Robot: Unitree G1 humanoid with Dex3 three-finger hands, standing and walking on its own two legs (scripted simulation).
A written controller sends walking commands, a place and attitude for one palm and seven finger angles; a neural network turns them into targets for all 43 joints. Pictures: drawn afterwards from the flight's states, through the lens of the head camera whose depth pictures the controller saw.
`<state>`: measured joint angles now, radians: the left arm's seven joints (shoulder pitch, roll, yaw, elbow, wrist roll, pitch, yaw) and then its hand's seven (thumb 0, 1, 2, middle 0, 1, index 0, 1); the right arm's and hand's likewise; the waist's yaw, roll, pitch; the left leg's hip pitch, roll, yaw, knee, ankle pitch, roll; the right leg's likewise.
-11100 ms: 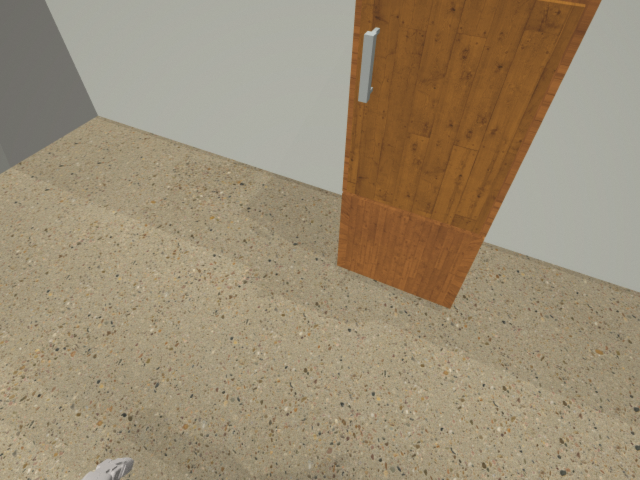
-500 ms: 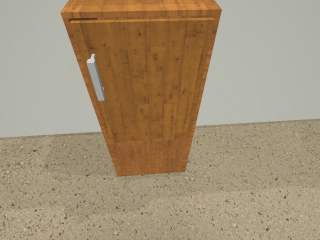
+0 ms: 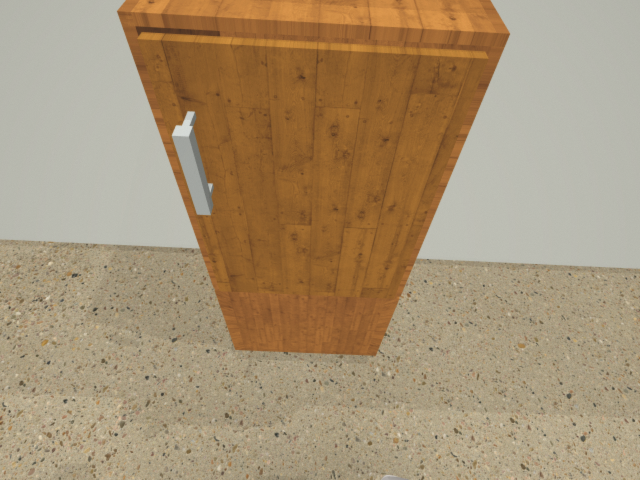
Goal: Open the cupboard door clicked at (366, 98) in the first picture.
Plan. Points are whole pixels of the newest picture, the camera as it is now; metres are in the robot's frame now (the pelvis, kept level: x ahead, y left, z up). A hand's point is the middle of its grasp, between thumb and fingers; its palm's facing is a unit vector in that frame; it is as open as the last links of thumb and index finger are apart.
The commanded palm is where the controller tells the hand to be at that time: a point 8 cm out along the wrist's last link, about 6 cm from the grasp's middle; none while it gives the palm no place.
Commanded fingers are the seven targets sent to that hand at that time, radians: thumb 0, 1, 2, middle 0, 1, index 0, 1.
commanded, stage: come to a stop and stand still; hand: left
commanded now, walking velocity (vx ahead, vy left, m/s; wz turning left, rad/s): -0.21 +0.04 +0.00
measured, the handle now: (198, 165) +0.52 +0.22 +0.07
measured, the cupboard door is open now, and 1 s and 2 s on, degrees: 0 0 0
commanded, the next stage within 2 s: look again from close up in 1.20 s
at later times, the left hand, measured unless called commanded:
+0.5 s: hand out of the picture +0.02 +0.21 -0.19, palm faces +0.08 -0.98 -0.18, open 7.4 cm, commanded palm none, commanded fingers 0.00 0.90 0.90 -0.20 -0.30 -0.20 -0.30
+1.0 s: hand out of the picture -0.10 +0.18 -0.18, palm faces +0.01 -0.99 -0.15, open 7.4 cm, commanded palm none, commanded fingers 0.00 0.90 0.90 -0.20 -0.30 -0.20 -0.30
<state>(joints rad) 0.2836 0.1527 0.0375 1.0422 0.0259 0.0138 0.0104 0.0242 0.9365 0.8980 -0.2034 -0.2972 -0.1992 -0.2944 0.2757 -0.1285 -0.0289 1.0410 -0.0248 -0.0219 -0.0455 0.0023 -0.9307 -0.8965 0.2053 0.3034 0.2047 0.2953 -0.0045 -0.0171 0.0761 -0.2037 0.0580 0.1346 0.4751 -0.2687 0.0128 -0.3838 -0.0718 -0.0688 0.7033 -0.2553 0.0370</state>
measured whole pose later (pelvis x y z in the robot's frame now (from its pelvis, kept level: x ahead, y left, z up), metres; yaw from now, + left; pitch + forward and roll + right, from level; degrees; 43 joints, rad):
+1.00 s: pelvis -0.09 +0.02 +0.00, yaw +0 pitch -2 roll +0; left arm 0.33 0.13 0.01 1.10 0.02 0.02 0.03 0.01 0.91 0.90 -0.20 -0.30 -0.20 -0.29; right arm 0.33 -0.13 -0.02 1.14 -0.01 0.04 -0.02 0.00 -0.91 -0.90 0.20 0.30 0.20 0.29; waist -0.02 -0.01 0.02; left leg -0.26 -0.01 0.11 0.40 -0.12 0.06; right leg -0.13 -0.01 -0.04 0.44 -0.28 0.00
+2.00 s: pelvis -0.10 +0.04 +0.00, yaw +0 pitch -2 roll -1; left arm 0.29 0.28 0.01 0.99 0.03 0.00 0.02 0.01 0.91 0.90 -0.20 -0.30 -0.20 -0.29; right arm 0.20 -0.26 -0.03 1.01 -0.02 0.00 0.00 0.00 -0.91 -0.90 0.21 0.30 0.20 0.30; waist 0.00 -0.01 0.00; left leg -0.29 -0.02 0.10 0.43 -0.12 0.08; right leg -0.15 -0.02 -0.05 0.46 -0.27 0.02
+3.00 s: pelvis -0.02 -0.03 +0.00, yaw +1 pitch +0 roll +1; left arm 0.22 0.15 0.05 0.98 0.03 -0.02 0.05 0.00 0.96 0.90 -0.21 -0.30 -0.20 -0.29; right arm 0.32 -0.15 -0.06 1.09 -0.01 0.04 -0.02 0.00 -0.91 -0.90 0.20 0.30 0.20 0.29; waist -0.01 0.01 0.03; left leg -0.37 0.03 0.06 0.82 -0.45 -0.02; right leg -0.27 -0.07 -0.10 0.50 -0.22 -0.01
